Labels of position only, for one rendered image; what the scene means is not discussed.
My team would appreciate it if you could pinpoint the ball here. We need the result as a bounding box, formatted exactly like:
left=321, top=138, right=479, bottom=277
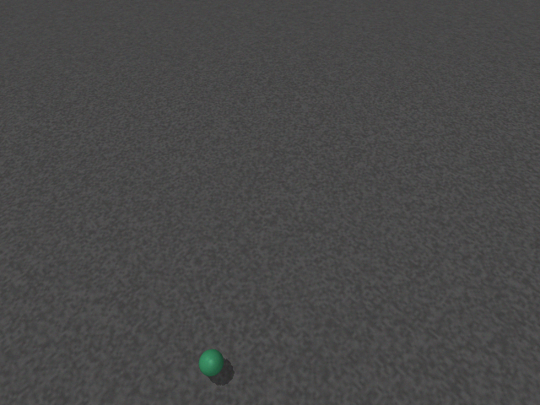
left=199, top=349, right=224, bottom=376

